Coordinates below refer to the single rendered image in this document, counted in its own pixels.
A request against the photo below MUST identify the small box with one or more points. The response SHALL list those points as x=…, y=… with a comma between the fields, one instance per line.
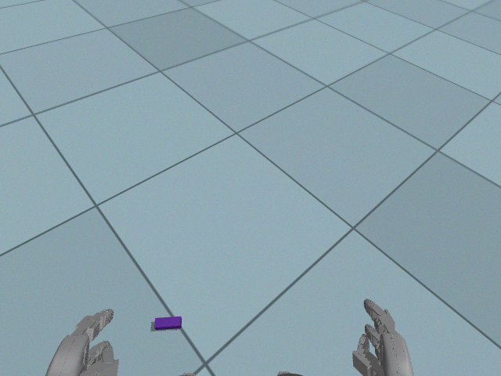
x=164, y=323

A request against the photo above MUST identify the right robot hand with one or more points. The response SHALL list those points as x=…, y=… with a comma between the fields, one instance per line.
x=390, y=347

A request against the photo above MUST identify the left robot hand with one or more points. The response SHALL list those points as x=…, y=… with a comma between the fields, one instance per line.
x=73, y=356

